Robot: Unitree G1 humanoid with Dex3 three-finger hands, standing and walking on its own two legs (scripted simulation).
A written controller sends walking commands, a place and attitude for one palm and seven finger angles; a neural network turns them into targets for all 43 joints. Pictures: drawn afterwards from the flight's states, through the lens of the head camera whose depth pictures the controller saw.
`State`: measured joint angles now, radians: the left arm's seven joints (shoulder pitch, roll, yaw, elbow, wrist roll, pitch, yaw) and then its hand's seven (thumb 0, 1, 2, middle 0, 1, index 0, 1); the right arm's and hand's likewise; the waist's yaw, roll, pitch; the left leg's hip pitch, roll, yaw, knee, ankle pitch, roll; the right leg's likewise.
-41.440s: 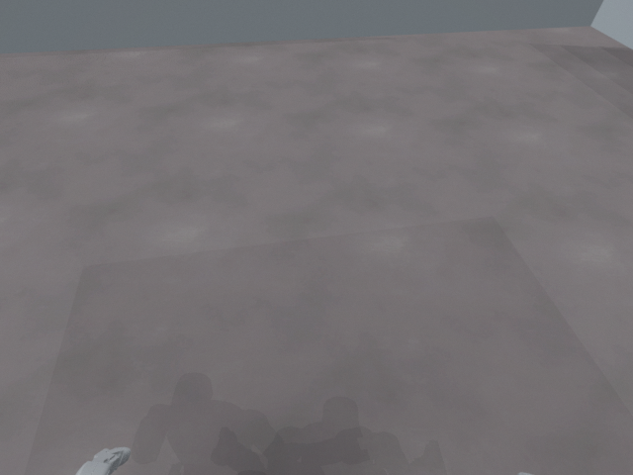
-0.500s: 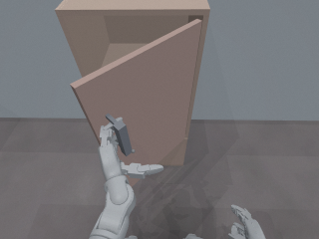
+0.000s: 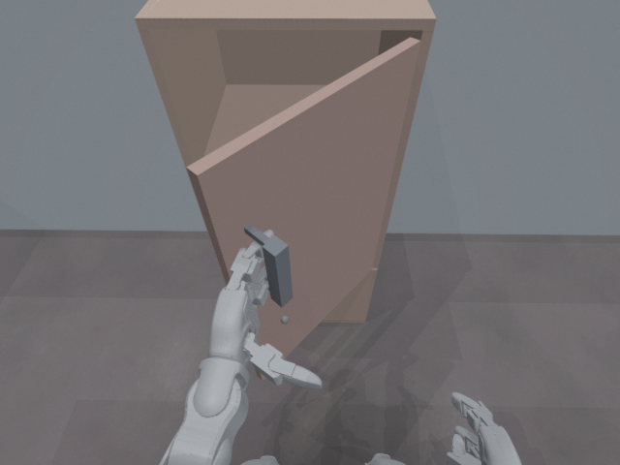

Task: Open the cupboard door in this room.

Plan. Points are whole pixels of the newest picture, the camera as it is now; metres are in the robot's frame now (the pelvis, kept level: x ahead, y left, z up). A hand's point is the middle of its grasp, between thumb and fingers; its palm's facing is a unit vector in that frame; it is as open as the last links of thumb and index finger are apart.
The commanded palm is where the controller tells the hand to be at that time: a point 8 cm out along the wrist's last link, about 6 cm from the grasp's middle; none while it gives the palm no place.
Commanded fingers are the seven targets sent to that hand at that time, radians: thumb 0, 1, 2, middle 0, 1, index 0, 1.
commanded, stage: slide the hand sideways off the handle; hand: left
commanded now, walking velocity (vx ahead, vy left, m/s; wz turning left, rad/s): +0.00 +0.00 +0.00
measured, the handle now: (268, 265) +0.36 +0.08 +0.06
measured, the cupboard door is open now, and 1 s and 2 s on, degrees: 48 48 48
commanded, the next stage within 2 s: draw the hand back to the body in 0.88 s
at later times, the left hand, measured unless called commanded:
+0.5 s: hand (256, 346) +0.25 +0.08 +0.05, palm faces -0.02 -1.00 +0.01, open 16.2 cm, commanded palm +0.22 +0.15 +0.05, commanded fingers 0.00 -0.50 0.30 -0.15 -0.30 -0.15 -0.30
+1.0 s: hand (215, 385) +0.20 +0.12 +0.05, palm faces +0.01 -1.00 -0.03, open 16.4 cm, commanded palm +0.18 +0.18 +0.06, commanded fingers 0.00 -0.50 0.30 -0.15 -0.30 -0.15 -0.30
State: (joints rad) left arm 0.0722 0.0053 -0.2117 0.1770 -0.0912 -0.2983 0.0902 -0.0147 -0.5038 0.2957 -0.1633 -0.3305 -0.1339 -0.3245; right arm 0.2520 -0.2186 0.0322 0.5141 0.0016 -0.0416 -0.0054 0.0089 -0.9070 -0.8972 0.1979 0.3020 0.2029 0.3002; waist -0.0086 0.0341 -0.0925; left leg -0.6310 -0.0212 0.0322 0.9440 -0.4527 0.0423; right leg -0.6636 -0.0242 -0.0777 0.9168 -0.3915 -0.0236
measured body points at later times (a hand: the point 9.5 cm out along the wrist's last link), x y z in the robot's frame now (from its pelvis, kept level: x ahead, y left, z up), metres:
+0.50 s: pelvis +0.02 -0.01 -0.01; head +0.06 -0.01 +0.44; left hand +0.24 +0.13 +0.06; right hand +0.20 -0.22 -0.09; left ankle +0.01 +0.09 -0.69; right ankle +0.04 -0.11 -0.69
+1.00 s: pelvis +0.02 -0.03 -0.02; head +0.06 -0.03 +0.43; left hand +0.20 +0.17 +0.06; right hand +0.21 -0.25 -0.09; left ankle +0.01 +0.09 -0.69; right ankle +0.04 -0.11 -0.69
